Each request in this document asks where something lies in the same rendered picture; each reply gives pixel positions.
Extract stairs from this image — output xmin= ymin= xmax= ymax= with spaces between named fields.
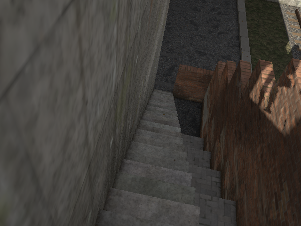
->
xmin=95 ymin=89 xmax=200 ymax=226

